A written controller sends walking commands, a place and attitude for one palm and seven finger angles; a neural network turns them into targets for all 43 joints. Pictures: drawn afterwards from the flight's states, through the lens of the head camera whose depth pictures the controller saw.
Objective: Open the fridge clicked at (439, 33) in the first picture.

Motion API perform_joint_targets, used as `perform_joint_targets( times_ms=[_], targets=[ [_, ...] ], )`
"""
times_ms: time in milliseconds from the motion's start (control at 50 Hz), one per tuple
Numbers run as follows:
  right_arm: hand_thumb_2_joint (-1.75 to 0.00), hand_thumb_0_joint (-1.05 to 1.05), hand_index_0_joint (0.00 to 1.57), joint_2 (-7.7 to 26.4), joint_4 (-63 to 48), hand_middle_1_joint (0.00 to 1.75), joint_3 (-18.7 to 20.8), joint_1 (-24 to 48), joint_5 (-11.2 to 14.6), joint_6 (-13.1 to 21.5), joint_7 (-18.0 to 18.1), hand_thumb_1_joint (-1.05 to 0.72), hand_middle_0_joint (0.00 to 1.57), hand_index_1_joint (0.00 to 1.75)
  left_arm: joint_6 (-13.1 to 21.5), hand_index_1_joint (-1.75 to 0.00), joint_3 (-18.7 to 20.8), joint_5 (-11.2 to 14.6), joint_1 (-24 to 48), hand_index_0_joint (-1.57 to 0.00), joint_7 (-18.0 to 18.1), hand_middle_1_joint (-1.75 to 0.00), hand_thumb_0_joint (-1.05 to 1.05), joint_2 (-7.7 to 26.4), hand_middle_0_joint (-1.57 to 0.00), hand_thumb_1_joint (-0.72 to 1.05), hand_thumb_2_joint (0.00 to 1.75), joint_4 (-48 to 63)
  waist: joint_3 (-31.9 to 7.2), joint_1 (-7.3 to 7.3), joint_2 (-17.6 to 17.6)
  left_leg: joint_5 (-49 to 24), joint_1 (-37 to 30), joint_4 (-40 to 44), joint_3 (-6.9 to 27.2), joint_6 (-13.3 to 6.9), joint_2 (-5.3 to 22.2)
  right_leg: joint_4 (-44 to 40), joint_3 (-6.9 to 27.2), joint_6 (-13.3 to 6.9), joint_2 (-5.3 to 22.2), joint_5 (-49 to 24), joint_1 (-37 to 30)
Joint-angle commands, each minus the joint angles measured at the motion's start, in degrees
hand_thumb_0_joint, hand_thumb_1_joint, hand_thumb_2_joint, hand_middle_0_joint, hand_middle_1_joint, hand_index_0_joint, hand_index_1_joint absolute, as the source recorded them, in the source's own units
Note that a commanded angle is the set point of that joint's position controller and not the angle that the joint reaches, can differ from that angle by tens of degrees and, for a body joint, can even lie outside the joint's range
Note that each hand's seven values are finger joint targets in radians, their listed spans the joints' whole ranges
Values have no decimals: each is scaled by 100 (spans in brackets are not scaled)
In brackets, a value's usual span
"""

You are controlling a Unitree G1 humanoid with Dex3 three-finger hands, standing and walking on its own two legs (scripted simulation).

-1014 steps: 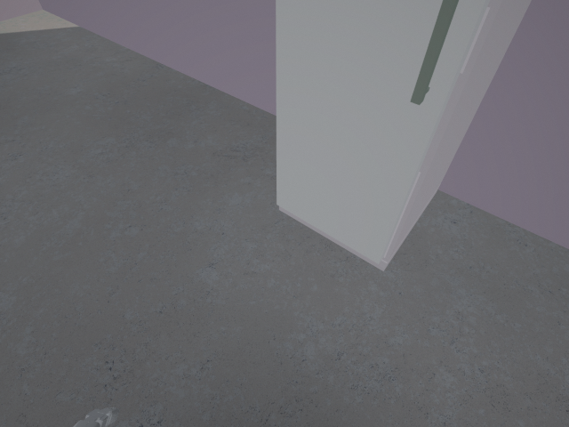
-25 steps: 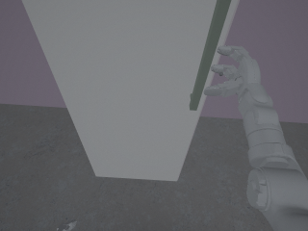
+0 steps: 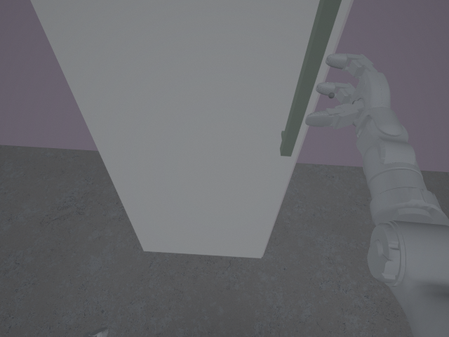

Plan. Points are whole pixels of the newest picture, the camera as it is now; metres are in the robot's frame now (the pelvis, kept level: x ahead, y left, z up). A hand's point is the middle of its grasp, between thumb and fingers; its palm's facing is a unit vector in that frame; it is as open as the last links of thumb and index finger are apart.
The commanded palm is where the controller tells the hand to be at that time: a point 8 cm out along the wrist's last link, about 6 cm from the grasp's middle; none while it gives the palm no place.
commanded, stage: feel for the door with the fingertips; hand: right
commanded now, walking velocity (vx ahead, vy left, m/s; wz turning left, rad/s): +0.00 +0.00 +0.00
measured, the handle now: (308, 59) +0.52 -0.06 +0.25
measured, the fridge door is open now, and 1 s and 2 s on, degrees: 0 0 0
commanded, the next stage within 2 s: slide the fingers in behind the handle in 0.02 s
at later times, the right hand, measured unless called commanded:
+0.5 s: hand (329, 99) +0.48 -0.11 +0.21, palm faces -0.07 +1.00 +0.03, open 13.8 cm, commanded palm +0.45 -0.15 +0.21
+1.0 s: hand (314, 99) +0.46 -0.08 +0.21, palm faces -0.07 +1.00 +0.02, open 14.0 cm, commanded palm +0.45 -0.13 +0.21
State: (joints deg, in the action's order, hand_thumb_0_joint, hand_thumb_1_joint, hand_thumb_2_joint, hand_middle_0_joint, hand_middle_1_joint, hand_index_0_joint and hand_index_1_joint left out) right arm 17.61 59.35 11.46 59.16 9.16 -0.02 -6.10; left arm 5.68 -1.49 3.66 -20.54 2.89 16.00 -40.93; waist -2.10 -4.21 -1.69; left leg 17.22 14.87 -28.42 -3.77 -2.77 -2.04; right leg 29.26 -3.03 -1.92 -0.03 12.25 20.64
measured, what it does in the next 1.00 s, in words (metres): stands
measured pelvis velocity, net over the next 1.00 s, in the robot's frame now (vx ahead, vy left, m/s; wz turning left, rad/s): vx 0.00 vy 0.00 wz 0.00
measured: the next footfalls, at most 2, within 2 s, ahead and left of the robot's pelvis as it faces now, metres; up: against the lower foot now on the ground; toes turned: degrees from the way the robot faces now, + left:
none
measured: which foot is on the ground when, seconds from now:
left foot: down 0.00-1.00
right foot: down 0.00-1.00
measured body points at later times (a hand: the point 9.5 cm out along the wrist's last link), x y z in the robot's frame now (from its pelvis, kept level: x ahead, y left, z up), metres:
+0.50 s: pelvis +0.00 -0.01 +0.00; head +0.02 +0.00 +0.45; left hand +0.05 +0.25 -0.12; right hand +0.47 -0.16 +0.21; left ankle -0.03 +0.08 -0.74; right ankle +0.03 -0.10 -0.74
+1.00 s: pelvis +0.00 +0.00 +0.00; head +0.01 +0.01 +0.45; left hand +0.10 +0.25 -0.11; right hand +0.46 -0.14 +0.21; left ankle -0.03 +0.08 -0.74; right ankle +0.03 -0.10 -0.74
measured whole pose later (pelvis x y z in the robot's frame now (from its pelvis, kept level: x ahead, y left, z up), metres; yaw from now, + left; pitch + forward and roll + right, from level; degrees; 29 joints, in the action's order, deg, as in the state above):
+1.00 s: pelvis +0.00 +0.00 +0.00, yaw +0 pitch +3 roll +0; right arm 11.7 52.6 8.3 56.1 9.1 -2.7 -1.5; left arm 4.6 -2.0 3.4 -17.7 2.3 14.6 -39.5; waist -2.4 -3.1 -1.8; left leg 17.5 14.0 -28.7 -3.7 -2.6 -1.8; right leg 29.3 -3.0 -2.0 -0.3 12.4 19.7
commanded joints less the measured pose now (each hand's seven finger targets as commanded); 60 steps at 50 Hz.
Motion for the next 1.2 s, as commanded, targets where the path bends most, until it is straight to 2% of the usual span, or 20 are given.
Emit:
perform_joint_targets(
  times_ms=[0, 120, 180, 200, 240, 260, 300, 340, 380, 400, 520, 560, 620, 680, 720, 760, 800, 840, 980, 1180],
  targets=[
    [-30, 0, 30, 1128, -1226, 120, 267, 3363, 20, 440, 6, 50, 30, 120, 246, -30, 278, -35, -228, -20, 32, -30, 0, 776, -20, 90, 90, 543, -1899, -155, 345, -1836, 265, 419, 383, 203, 89, -42, 385, -186, -33, -1027, -1513],
    [-30, 0, 30, 1123, -1015, 120, 181, 3712, -110, 505, 92, 50, 30, 120, 267, -30, 288, -41, -370, -20, 14, -30, 0, 810, -20, 90, 90, 453, -1739, -282, 308, -1670, 536, 414, 375, 212, 67, -36, 415, -176, -7, -908, -1437],
    [-30, 0, 30, 931, -1014, 120, 119, 3534, -104, 509, 71, 50, 30, 120, 304, -30, 305, -55, -402, -20, -14, -30, 0, 786, -20, 90, 90, 454, -1915, -222, 25, -1590, 696, 358, 327, 165, 43, 16, 466, -130, 19, -1047, -1705],
    [-30, 0, 30, 1003, -833, 120, 175, 3338, -84, 517, 76, 50, 30, 120, 283, -30, 307, -67, -472, -20, -12, -30, 0, 798, -20, 90, 90, 445, -1839, -214, 289, -1564, 571, 375, 296, 171, 50, 17, 464, -152, 15, -1041, -1549],
    [-30, 0, 30, 1045, -1004, 120, 228, 3272, -76, 534, 40, 50, 30, 120, 290, -30, 300, -51, -375, -20, -26, -30, 0, 798, -20, 90, 90, 518, -1922, -132, 160, -1637, 517, 342, 338, 166, 45, -3, 434, -145, 7, -1007, -1536],
    [-30, 0, 30, 853, -1064, 120, 43, 3343, -69, 538, 12, 50, 30, 120, 290, -30, 286, -42, -345, -20, -25, -30, 0, 782, -20, 90, 90, 518, -1824, -201, 113, -1568, 612, 354, 310, 162, 43, -17, 449, -132, 21, -957, -1586],
    [-30, 0, 30, 980, -1028, 120, 217, 3081, -5, 553, 16, 50, 30, 120, 292, -30, 310, -63, -413, -20, -24, -30, 0, 802, -20, 90, 90, 538, -1858, -125, 428, -1578, 452, 359, 275, 166, 35, -10, 440, -157, 24, -1012, -1500],
    [-30, 0, 30, 1220, -1400, 120, 418, 2891, -28, 559, 0, 50, 30, 120, 288, -30, 298, -36, -272, -20, -29, -30, 0, 795, -20, 90, 90, 650, -2113, 37, 215, -1844, 262, 284, 324, 146, 40, -24, 407, -146, 22, -1203, -1599],
    [-30, 0, 30, 728, -1607, 120, 44, 2908, -10, 506, -26, 50, 30, 120, 314, -30, 284, -11, -180, -20, -44, -30, 0, 735, -20, 90, 90, 682, -1929, -45, 89, -1698, 523, 315, 283, 146, 17, -5, 426, -129, 43, -1151, -1757],
    [-30, 0, 30, 762, -1532, 120, 69, 2728, 32, 480, -2, 50, 30, 120, 288, -30, 292, -13, -225, -20, -33, -30, 0, 750, -20, 90, 90, 675, -1825, -54, 410, -1659, 413, 353, 257, 156, 23, -11, 424, -153, 52, -1135, -1632],
    [-30, 0, 30, 700, -2555, 120, 45, 2831, 22, 338, 191, 50, 30, 120, 300, -30, 284, 7, 58, -20, -46, -30, 0, 700, -20, 90, 90, 754, -2095, 28, 170, -1826, 383, 305, 256, 140, -1, -39, 467, -114, 93, -1441, -2041],
    [-30, 0, 30, 412, -2505, 120, -108, 2638, 41, 198, 248, 50, 30, 120, 290, -30, 266, 13, 157, -20, -63, -30, 0, 648, -20, 90, 90, 752, -1910, 55, 163, -1752, 473, 336, 242, 136, -7, -60, 475, -99, 93, -1399, -2049],
    [-30, 0, 30, 678, -2512, 120, 141, 2526, -7, 57, 377, 50, 30, 120, 223, -30, 252, -5, 208, -20, -49, -30, 0, 660, -20, 90, 90, 760, -1886, 123, 314, -1833, 263, 354, 261, 137, 17, -105, 442, -113, 61, -1369, -1877],
    [-30, 0, 30, 224, -2332, 120, -248, 2714, -22, -69, 409, 50, 30, 120, 169, -30, 232, -3, 261, -20, -39, -30, 0, 604, -20, 90, 90, 733, -1597, -14, 455, -1683, 417, 407, 239, 161, 19, -131, 448, -113, 52, -1150, -1793],
    [-30, 0, 30, 469, -2281, 120, -15, 2600, -11, -60, 452, 50, 30, 120, 123, -30, 219, -19, 286, -20, -21, -30, 0, 631, -20, 90, 90, 770, -1709, 64, 484, -1754, 232, 410, 286, 152, 44, -147, 421, -131, 27, -1153, -1716],
    [-30, 0, 30, 244, -2224, 120, -199, 2748, -6, -49, 441, 50, 30, 120, 111, -30, 204, -17, 325, -20, -15, -30, 0, 583, -20, 90, 90, 775, -1630, 5, 421, -1734, 298, 431, 295, 162, 50, -134, 400, -134, 12, -1081, -1714],
    [-30, 0, 30, 520, -2007, 120, 18, 2633, -20, -14, 460, 50, 30, 120, 74, -30, 211, -38, 259, -20, 0, -30, 0, 615, -20, 90, 90, 754, -1627, 26, 613, -1727, 171, 457, 312, 173, 60, -123, 390, -158, -2, -1030, -1562],
    [-30, 0, 30, 260, -2224, 120, -227, 2883, -34, 70, 431, 50, 30, 120, 91, -30, 197, -22, 331, -20, -15, -30, 0, 566, -20, 90, 90, 795, -1775, 13, 246, -1758, 224, 409, 322, 157, 76, -125, 389, -133, -17, -1034, -1689],
    [-30, 0, 30, 197, -1992, 120, -301, 3169, -6, 150, 432, 50, 30, 120, 114, -30, 213, -24, 223, -20, -11, -30, 0, 590, -20, 90, 90, 696, -1765, -74, 356, -1765, 286, 414, 322, 169, 67, -101, 420, -138, -32, -981, -1642],
    [-30, 0, 30, 420, -2094, 120, 15, 2654, -55, 199, 526, 50, 30, 120, 126, -30, 256, -52, 146, -20, -65, -30, 0, 591, -20, 90, 90, 737, -1946, 94, 470, -2295, -135, 400, 373, 207, 65, -126, 283, -175, -67, -1230, -1486]
  ],
)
